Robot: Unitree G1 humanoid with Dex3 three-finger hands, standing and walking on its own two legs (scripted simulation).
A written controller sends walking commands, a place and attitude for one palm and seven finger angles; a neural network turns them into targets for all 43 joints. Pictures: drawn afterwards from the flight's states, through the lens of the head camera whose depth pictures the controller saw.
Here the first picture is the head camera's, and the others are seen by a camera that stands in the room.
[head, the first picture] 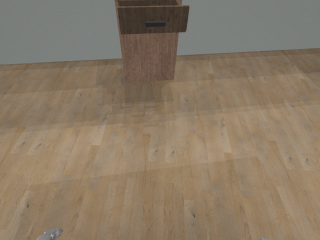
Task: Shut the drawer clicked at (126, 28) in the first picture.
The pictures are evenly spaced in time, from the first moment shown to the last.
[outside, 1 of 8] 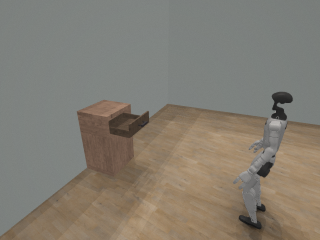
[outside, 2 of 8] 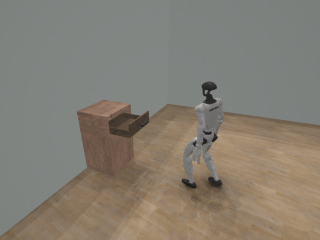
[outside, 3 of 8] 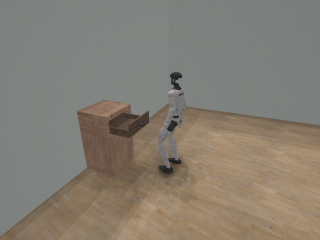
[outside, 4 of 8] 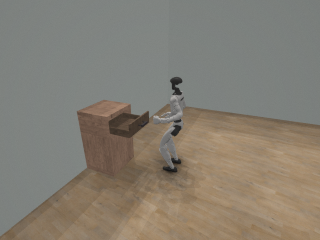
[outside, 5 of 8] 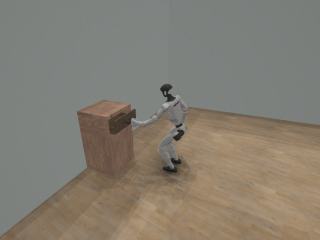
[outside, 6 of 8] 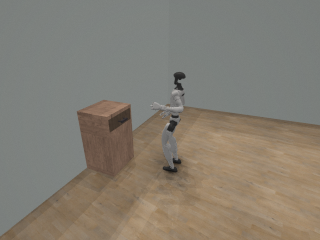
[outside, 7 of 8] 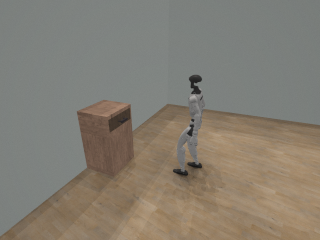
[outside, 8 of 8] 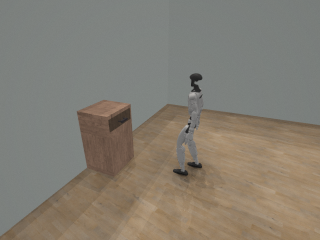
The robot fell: no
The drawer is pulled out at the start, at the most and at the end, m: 0.29 0.29 0.00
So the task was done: yes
